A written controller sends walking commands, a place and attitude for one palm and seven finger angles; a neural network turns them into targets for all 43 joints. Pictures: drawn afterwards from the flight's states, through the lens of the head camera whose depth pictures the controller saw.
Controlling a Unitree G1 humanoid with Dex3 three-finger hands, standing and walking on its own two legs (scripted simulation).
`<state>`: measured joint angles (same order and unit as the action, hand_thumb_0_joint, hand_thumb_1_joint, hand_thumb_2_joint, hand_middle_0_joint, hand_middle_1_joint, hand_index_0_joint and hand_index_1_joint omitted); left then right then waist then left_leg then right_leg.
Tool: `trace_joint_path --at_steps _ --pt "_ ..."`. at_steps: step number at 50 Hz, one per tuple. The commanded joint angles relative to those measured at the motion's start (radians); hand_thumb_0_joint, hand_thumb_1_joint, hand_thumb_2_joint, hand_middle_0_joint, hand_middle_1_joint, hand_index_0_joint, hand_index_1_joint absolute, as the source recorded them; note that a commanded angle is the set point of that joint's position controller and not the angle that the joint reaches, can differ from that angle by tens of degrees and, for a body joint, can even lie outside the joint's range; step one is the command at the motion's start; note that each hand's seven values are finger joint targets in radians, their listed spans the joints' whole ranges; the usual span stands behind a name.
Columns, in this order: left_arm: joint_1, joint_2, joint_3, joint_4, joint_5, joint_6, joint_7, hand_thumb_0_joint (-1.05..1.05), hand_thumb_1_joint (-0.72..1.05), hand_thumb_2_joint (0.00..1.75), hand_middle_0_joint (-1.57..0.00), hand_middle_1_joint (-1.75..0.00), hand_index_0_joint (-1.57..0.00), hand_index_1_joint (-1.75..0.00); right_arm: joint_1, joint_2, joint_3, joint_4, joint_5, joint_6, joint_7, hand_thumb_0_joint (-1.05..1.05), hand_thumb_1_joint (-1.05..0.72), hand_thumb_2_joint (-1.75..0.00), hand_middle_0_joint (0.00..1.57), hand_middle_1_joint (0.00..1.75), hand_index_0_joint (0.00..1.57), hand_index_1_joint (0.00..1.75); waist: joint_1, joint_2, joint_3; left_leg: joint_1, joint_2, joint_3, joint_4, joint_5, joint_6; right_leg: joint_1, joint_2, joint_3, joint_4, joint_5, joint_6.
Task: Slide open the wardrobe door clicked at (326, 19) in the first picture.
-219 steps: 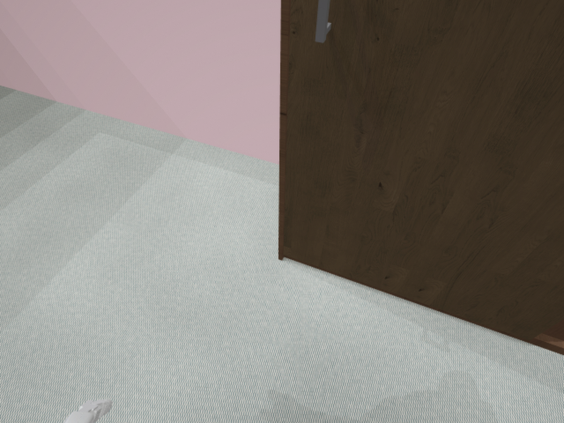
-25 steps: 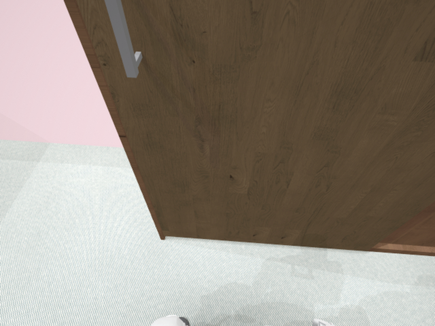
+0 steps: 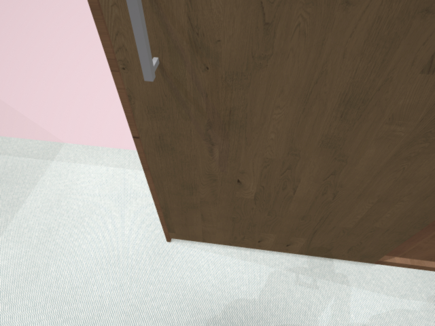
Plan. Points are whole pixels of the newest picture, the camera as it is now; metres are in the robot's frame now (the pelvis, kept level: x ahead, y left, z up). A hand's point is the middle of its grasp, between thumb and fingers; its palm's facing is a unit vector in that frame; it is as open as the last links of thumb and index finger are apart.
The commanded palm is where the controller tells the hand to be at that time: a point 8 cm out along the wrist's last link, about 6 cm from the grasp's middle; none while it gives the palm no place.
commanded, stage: come to a stop and stand still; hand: left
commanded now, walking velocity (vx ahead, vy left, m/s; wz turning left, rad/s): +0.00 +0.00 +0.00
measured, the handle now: (145, 32) +0.53 +0.18 +0.26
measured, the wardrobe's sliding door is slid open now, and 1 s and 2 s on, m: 0.00 0.00 0.00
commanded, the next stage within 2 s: look again from close up in 0.52 s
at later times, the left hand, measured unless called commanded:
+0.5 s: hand out of the picture +0.01 +0.20 -0.17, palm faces +0.02 -0.98 -0.19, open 7.3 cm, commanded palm none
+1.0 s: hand out of the picture +0.00 +0.17 -0.16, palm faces +0.00 -0.97 -0.23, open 7.3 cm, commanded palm none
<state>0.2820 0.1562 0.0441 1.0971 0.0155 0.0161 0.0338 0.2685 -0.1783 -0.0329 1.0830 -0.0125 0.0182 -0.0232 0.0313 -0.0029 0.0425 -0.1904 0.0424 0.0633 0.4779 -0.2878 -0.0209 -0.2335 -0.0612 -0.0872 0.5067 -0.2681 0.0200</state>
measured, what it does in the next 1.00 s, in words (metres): stands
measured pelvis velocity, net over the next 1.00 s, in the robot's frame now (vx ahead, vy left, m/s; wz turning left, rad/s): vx -0.01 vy -0.01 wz -0.02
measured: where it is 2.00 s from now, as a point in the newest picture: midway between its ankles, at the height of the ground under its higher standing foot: outside the picture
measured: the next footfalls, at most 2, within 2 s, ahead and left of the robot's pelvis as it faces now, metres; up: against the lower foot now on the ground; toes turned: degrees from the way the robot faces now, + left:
none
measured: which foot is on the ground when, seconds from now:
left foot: down 0.00-1.00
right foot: down 0.00-1.00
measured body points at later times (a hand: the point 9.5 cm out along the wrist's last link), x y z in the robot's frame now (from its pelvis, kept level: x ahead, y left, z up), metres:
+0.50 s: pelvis +0.00 +0.03 +0.01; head +0.01 +0.03 +0.46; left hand +0.01 +0.25 -0.16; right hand +0.00 -0.20 -0.15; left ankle -0.02 +0.13 -0.74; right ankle -0.01 -0.13 -0.74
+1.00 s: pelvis -0.01 -0.01 +0.00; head +0.00 -0.03 +0.45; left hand +0.00 +0.22 -0.15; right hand -0.01 -0.22 -0.17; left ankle -0.02 +0.13 -0.74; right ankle -0.01 -0.13 -0.74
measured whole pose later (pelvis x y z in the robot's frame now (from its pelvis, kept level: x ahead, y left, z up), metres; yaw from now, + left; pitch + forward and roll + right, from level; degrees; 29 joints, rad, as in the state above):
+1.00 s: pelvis -0.01 -0.01 +0.00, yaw -1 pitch -2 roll +1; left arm 0.27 0.14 -0.02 1.12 0.01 -0.02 0.03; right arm 0.31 -0.16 0.02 1.08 -0.01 -0.02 -0.02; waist 0.00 0.05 0.03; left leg -0.14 0.04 0.09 0.45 -0.28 -0.02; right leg -0.21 -0.06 -0.07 0.52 -0.28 0.01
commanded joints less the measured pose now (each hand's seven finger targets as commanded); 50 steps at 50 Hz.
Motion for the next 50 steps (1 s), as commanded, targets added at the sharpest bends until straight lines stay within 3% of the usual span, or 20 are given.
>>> trace_joint_path --at_steps 1,7,17,25,26,27,28,29,30,31,35,40,41,44,50 --pt "-0.003 0.075 0.004 -0.031 0.001 -0.008 -0.002 0.0 0.9 0.9 -0.2 -0.3 -0.2 -0.3 0.022 -0.103 -0.006 -0.023 0.0 -0.031 -0.015 0.0 -0.9 -0.9 0.2 0.3 0.2 0.3 -0.011 0.125 -0.013 -0.022 0.145 -0.105 -0.157 0.296 0.051 0.045 -0.035 0.035 -0.063 0.1 0.002" --pt "0.019 0.082 -0.011 0.019 0.003 -0.013 -0.003 0.0 0.9 0.9 -0.2 -0.3 -0.2 -0.3 0.018 -0.079 0.005 -0.003 0.002 -0.038 -0.019 0.0 -0.9 -0.9 0.2 0.3 0.2 0.3 -0.016 0.051 0.017 -0.002 0.104 -0.078 -0.165 0.248 0.033 0.06 -0.057 0.064 -0.124 0.166 -0.001" --pt "0.022 0.088 -0.018 0.034 0.0 -0.02 -0.001 0.0 0.9 0.9 -0.2 -0.3 -0.2 -0.3 0.031 -0.082 0.008 0.015 0.002 -0.05 -0.019 0.0 -0.9 -0.9 0.2 0.3 0.2 0.3 -0.019 0.037 -0.006 0.044 0.095 -0.066 -0.17 0.328 0.027 0.089 -0.069 0.062 -0.138 0.22 0.001" --pt "0.023 0.087 -0.019 0.037 -0.003 -0.022 0.001 0.0 0.9 0.9 -0.2 -0.3 -0.2 -0.3 0.058 -0.075 0.01 0.036 0.003 -0.051 -0.019 0.0 -0.9 -0.9 0.2 0.3 0.2 0.3 -0.02 0.027 0.013 0.036 0.089 -0.065 -0.183 0.286 0.028 0.095 -0.069 0.062 -0.15 0.204 -0.001" --pt "0.026 0.091 -0.019 0.035 -0.001 -0.023 0.002 0.0 0.9 0.9 -0.2 -0.3 -0.2 -0.3 0.063 -0.075 0.01 0.038 0.004 -0.051 -0.019 0.0 -0.9 -0.9 0.2 0.3 0.2 0.3 -0.02 0.019 0.01 0.036 0.089 -0.065 -0.177 0.3 0.029 0.103 -0.07 0.06 -0.151 0.219 -0.003" --pt "0.069 0.107 -0.039 0.047 0.01 -0.045 0.046 0.0 0.9 0.9 -0.2 -0.3 -0.2 -0.3 0.021 -0.113 0.016 -0.032 0.015 -0.063 -0.004 0.0 -0.9 -0.9 0.2 0.3 0.2 0.3 -0.02 0.037 0.04 -0.033 0.101 -0.055 0.011 0.551 0.014 0.048 -0.093 0.116 -0.083 0.445 -0.024" --pt "0.056 0.135 -0.03 0.006 0.001 -0.048 0.034 0.0 0.9 0.9 -0.2 -0.3 -0.2 -0.3 0.088 -0.084 0.016 -0.042 0.0 -0.059 0.0 0.0 -0.9 -0.9 0.2 0.3 0.2 0.3 -0.041 0.097 -0.026 -0.04 0.065 -0.067 -0.048 0.292 0.017 0.096 -0.09 0.079 -0.046 0.198 -0.048" --pt "0.048 0.118 -0.039 -0.006 0.0 -0.042 0.023 0.0 0.9 0.9 -0.2 -0.3 -0.2 -0.3 0.08 -0.08 0.021 -0.051 -0.003 -0.059 0.003 0.0 -0.9 -0.9 0.2 0.3 0.2 0.3 -0.027 0.106 -0.01 -0.071 0.075 -0.083 -0.086 0.162 0.03 0.047 -0.061 0.074 -0.045 0.04 -0.053" --pt "0.046 0.103 -0.041 -0.015 0.001 -0.038 0.016 0.0 0.9 0.9 -0.2 -0.3 -0.2 -0.3 0.091 -0.079 0.023 -0.066 -0.004 -0.06 0.003 0.0 -0.9 -0.9 0.2 0.3 0.2 0.3 -0.032 0.118 -0.011 -0.082 0.083 -0.104 -0.105 0.136 0.045 0.038 -0.042 0.058 -0.03 0.012 -0.05" --pt "0.039 0.104 -0.042 -0.017 0.001 -0.042 0.01 0.0 0.9 0.9 -0.2 -0.3 -0.2 -0.3 0.094 -0.077 0.025 -0.072 -0.007 -0.064 0.003 0.0 -0.9 -0.9 0.2 0.3 0.2 0.3 -0.027 0.171 -0.028 -0.076 0.087 -0.108 -0.11 0.203 0.051 0.048 -0.035 0.046 -0.005 0.041 -0.049" --pt "0.039 0.091 -0.046 -0.014 -0.004 -0.042 0.004 0.0 0.9 0.9 -0.2 -0.3 -0.2 -0.3 0.111 -0.08 0.027 -0.08 0.0 -0.06 -0.003 0.0 -0.9 -0.9 0.2 0.3 0.2 0.3 -0.034 0.007 -0.002 -0.041 0.076 -0.086 -0.09 0.194 0.06 0.023 -0.045 0.059 -0.036 0.091 -0.046" --pt "0.035 0.1 -0.044 -0.011 -0.004 -0.041 0.003 0.0 0.9 0.9 -0.2 -0.3 -0.2 -0.3 0.11 -0.072 0.031 -0.057 0.0 -0.052 -0.001 0.0 -0.9 -0.9 0.2 0.3 0.2 0.3 -0.035 -0.032 0.058 -0.041 0.061 -0.066 -0.111 0.124 0.051 -0.005 -0.053 0.083 -0.067 0.088 -0.045" --pt "0.034 0.102 -0.042 -0.009 -0.002 -0.042 0.002 0.0 0.9 0.9 -0.2 -0.3 -0.2 -0.3 0.11 -0.063 0.033 -0.05 -0.001 -0.052 -0.001 0.0 -0.9 -0.9 0.2 0.3 0.2 0.3 -0.034 -0.011 0.061 -0.038 0.06 -0.061 -0.116 0.133 0.051 -0.001 -0.054 0.082 -0.068 0.104 -0.047" --pt "0.039 0.108 -0.039 -0.006 -0.004 -0.044 0.001 0.0 0.9 0.9 -0.2 -0.3 -0.2 -0.3 0.106 -0.063 0.034 -0.041 -0.001 -0.05 0.0 0.0 -0.9 -0.9 0.2 0.3 0.2 0.3 -0.031 -0.035 0.061 -0.029 0.054 -0.052 -0.116 0.109 0.046 -0.006 -0.06 0.093 -0.089 0.089 -0.049" --pt "0.038 0.114 -0.034 -0.004 -0.004 -0.047 0.0 0.0 0.9 0.9 -0.2 -0.3 -0.2 -0.3 0.099 -0.06 0.034 -0.019 -0.003 -0.047 -0.001 0.0 -0.9 -0.9 0.2 0.3 0.2 0.3 -0.031 -0.017 0.041 -0.003 0.054 -0.036 -0.114 0.112 0.036 -0.003 -0.066 0.108 -0.114 0.105 -0.054"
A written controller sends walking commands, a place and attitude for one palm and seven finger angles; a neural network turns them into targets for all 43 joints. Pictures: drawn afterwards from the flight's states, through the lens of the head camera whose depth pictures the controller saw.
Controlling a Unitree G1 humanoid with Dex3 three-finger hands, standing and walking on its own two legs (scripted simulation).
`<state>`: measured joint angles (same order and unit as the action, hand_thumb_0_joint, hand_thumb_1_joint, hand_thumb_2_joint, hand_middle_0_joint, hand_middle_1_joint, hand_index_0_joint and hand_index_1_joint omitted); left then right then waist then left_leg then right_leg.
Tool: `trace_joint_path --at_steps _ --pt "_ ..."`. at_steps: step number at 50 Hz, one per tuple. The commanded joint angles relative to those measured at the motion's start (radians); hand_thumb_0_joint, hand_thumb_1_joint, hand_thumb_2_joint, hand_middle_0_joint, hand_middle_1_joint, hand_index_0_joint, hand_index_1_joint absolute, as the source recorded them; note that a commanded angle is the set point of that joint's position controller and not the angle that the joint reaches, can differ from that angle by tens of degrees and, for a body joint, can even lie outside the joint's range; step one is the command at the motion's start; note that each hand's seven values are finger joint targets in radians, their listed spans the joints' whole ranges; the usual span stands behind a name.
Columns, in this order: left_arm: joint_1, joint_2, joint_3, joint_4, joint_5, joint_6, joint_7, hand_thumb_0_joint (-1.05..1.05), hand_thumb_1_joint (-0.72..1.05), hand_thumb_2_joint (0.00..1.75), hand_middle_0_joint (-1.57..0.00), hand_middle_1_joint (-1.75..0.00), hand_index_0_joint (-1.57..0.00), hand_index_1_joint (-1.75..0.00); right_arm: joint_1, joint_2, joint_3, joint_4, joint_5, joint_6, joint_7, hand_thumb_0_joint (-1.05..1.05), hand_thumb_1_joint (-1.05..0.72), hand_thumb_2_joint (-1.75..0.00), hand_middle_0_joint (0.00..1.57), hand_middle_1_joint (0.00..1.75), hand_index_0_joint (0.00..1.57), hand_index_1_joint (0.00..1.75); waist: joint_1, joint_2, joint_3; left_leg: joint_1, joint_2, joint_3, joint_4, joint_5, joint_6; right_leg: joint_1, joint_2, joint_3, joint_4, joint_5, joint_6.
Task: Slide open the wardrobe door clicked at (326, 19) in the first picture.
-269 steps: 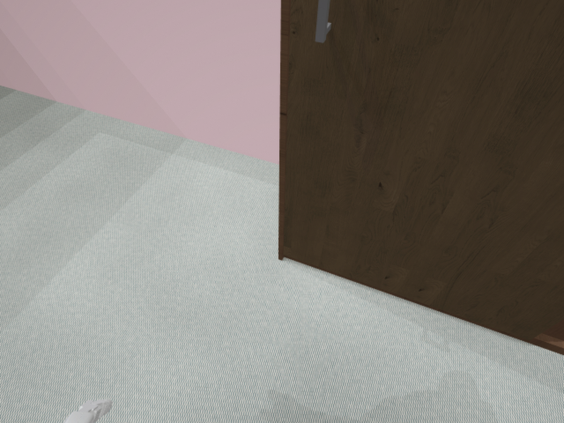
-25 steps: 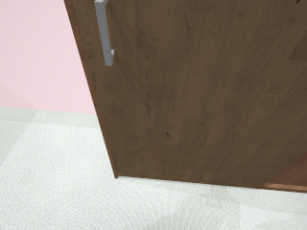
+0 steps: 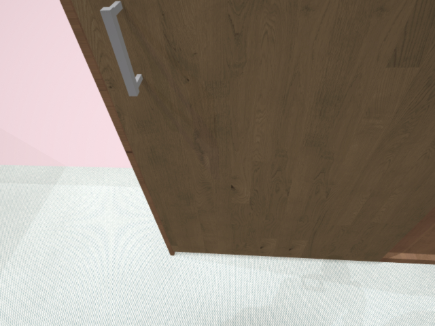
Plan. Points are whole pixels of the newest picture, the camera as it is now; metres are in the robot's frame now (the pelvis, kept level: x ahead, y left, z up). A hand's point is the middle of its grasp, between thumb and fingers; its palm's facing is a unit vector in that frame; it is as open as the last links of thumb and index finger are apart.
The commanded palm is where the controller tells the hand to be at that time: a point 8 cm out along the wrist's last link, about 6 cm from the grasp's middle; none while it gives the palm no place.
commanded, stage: look again from close up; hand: left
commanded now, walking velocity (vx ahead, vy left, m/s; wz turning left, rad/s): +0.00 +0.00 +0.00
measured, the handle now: (125, 51) +0.53 +0.20 +0.26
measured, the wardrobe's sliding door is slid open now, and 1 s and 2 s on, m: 0.00 0.00 0.00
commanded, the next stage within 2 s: shuffle to correct the standing spot in 0.68 s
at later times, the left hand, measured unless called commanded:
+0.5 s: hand out of the picture +0.00 +0.15 -0.17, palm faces +0.04 -0.98 -0.20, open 7.3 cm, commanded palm none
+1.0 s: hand out of the picture +0.01 +0.17 -0.18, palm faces +0.08 -0.98 -0.19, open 7.3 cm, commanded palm none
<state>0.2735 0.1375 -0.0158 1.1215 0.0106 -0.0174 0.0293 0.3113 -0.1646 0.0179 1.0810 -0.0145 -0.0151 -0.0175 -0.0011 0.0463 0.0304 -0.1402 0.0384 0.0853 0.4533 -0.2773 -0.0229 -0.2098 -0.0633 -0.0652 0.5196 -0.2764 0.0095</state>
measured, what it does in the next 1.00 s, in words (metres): stands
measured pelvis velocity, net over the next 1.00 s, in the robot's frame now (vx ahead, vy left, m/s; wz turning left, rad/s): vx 0.01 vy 0.00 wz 0.02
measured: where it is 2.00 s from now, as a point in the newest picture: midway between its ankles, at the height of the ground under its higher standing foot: outside the picture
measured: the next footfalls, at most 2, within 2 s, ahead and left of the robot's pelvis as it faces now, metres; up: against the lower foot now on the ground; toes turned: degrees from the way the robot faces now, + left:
left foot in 1.46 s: +0.13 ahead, +0.19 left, +0.00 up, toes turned +7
right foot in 1.78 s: +0.11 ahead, -0.05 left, +0.00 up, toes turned -3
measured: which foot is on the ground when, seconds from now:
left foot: down 0.00-1.00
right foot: down 0.00-1.00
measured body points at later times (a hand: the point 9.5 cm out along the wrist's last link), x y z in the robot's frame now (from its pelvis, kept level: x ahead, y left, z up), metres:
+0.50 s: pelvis +0.00 -0.02 +0.00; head +0.01 -0.03 +0.45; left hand +0.00 +0.20 -0.15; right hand -0.01 -0.24 -0.16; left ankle -0.02 +0.13 -0.74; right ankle +0.00 -0.12 -0.74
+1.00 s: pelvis +0.01 +0.00 +0.00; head +0.03 +0.00 +0.45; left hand +0.00 +0.23 -0.16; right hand +0.00 -0.22 -0.16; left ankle -0.02 +0.13 -0.74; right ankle +0.00 -0.12 -0.74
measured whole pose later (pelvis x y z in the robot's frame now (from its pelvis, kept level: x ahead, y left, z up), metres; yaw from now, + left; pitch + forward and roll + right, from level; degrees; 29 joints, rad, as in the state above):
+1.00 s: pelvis +0.01 +0.00 +0.00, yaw +1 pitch -1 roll +0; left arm 0.28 0.15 0.02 1.09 0.02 -0.01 0.02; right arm 0.32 -0.15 0.00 1.10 -0.02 0.00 -0.01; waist 0.02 0.01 0.04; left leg -0.18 0.06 0.05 0.52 -0.32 -0.03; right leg -0.21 -0.05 -0.10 0.52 -0.30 0.00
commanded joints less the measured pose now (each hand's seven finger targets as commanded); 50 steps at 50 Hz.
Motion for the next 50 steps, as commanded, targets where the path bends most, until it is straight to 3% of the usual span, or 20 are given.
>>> trace_joint_path --at_steps 1,14,20,32,39,41,45,48,50 --pt "0.045 0.135 0.026 -0.03 0.002 -0.015 0.004 0.0 0.9 0.9 -0.2 -0.3 -0.2 -0.3 0.056 -0.066 -0.017 -0.013 -0.001 -0.013 -0.007 0.0 -0.9 -0.9 0.2 0.3 0.2 0.3 0.001 -0.065 0.053 -0.053 0.058 -0.06 -0.088 0.102 0.037 -0.021 -0.063 0.086 -0.13 0.119 -0.046" --pt "0.039 0.141 0.033 -0.024 0.001 -0.018 0.002 0.0 0.9 0.9 -0.2 -0.3 -0.2 -0.3 0.05 -0.064 -0.021 0.015 0.0 -0.007 -0.01 0.0 -0.9 -0.9 0.2 0.3 0.2 0.3 0.0 -0.071 0.042 -0.043 0.061 -0.045 -0.079 0.1 0.019 -0.008 -0.067 0.096 -0.171 0.136 -0.054" --pt "0.041 0.139 0.035 -0.025 0.001 -0.016 0.0 0.0 0.9 0.9 -0.2 -0.3 -0.2 -0.3 0.051 -0.061 -0.021 0.019 -0.001 -0.008 -0.012 0.0 -0.9 -0.9 0.2 0.3 0.2 0.3 0.003 -0.062 0.048 -0.049 0.063 -0.046 -0.084 0.104 0.018 -0.005 -0.065 0.091 -0.184 0.111 -0.054" --pt "0.043 0.131 0.037 -0.028 0.002 -0.013 0.001 0.0 0.9 0.9 -0.2 -0.3 -0.2 -0.3 0.052 -0.062 -0.024 0.024 0.0 -0.014 -0.016 0.0 -0.9 -0.9 0.2 0.3 0.2 0.3 0.01 -0.029 0.043 -0.05 0.074 -0.056 -0.096 0.159 0.021 0.024 -0.056 0.067 -0.151 0.183 -0.049" --pt "0.041 0.133 0.039 -0.031 0.001 -0.012 0.0 0.0 0.9 0.9 -0.2 -0.3 -0.2 -0.3 0.045 -0.069 -0.025 0.022 0.0 -0.017 -0.017 0.0 -0.9 -0.9 0.2 0.3 0.2 0.3 0.012 -0.039 0.032 -0.043 0.076 -0.063 -0.102 0.169 0.025 0.03 -0.056 0.062 -0.143 0.18 -0.046" --pt "0.046 0.127 0.041 -0.032 0.006 -0.011 0.001 0.0 0.9 0.9 -0.2 -0.3 -0.2 -0.3 0.059 -0.056 -0.024 0.026 -0.002 -0.014 -0.015 0.0 -0.9 -0.9 0.2 0.3 0.2 0.3 0.015 -0.039 0.03 -0.053 0.065 -0.053 -0.091 0.126 0.026 0.044 -0.062 0.066 -0.142 0.136 -0.052" --pt "0.062 0.151 0.057 -0.044 0.011 0.001 -0.001 0.0 0.9 0.9 -0.2 -0.3 -0.2 -0.3 0.061 -0.053 -0.027 0.005 -0.009 0.004 -0.005 0.0 -0.9 -0.9 0.2 0.3 0.2 0.3 0.025 -0.079 0.098 -0.136 0.023 -0.025 -0.03 -0.053 0.026 -0.015 -0.101 0.13 -0.188 -0.163 -0.081" --pt "0.09 0.176 0.076 -0.055 0.013 0.003 -0.001 0.0 0.9 0.9 -0.2 -0.3 -0.2 -0.3 0.063 -0.042 -0.03 -0.017 -0.011 0.008 0.0 0.0 -0.9 -0.9 0.2 0.3 0.2 0.3 0.032 -0.163 0.098 -0.175 -0.002 0.003 0.071 -0.08 0.024 -0.012 -0.17 0.208 -0.24 -0.215 -0.121" --pt "0.085 0.178 0.087 -0.069 0.015 0.003 0.001 0.0 0.9 0.9 -0.2 -0.3 -0.2 -0.3 0.079 -0.037 -0.033 -0.024 -0.011 0.006 0.002 0.0 -0.9 -0.9 0.2 0.3 0.2 0.3 0.023 -0.184 0.102 -0.159 0.002 0.003 0.083 -0.07 0.025 -0.044 -0.195 0.212 -0.233 -0.193 -0.135"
